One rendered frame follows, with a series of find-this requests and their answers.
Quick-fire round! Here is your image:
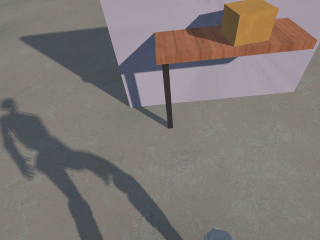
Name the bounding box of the right robot thigh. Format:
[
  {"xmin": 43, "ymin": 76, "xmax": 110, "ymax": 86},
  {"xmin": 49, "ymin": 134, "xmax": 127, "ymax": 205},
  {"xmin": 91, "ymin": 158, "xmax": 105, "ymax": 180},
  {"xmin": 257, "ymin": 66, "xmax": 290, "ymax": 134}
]
[{"xmin": 204, "ymin": 229, "xmax": 234, "ymax": 240}]

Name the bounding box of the table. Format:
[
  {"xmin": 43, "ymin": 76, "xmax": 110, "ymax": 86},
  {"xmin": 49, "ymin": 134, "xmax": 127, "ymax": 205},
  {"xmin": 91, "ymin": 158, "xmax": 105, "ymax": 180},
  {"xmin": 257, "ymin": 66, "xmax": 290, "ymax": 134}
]
[{"xmin": 154, "ymin": 17, "xmax": 318, "ymax": 129}]

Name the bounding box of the carton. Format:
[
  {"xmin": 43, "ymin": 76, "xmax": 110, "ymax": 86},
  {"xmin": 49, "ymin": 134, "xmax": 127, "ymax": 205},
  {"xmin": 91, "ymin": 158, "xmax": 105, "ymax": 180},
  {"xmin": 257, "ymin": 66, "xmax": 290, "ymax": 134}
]
[{"xmin": 220, "ymin": 0, "xmax": 279, "ymax": 47}]

